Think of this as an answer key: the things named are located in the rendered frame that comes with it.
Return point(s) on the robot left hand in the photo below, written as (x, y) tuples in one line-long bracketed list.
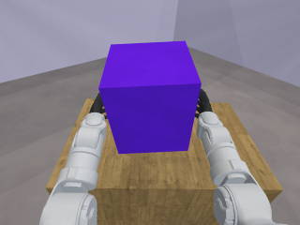
[(97, 106)]

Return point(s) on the right robot upper arm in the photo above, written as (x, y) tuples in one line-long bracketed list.
[(242, 204)]

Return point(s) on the pedestal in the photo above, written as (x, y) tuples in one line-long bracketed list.
[(165, 188)]

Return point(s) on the left robot forearm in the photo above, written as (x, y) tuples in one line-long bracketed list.
[(80, 174)]

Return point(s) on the carton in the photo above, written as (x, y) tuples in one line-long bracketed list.
[(150, 93)]

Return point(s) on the robot right hand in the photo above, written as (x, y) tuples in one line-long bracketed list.
[(204, 104)]

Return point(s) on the right robot forearm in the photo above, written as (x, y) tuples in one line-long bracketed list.
[(225, 163)]

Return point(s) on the left robot upper arm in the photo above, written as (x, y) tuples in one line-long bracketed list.
[(70, 208)]

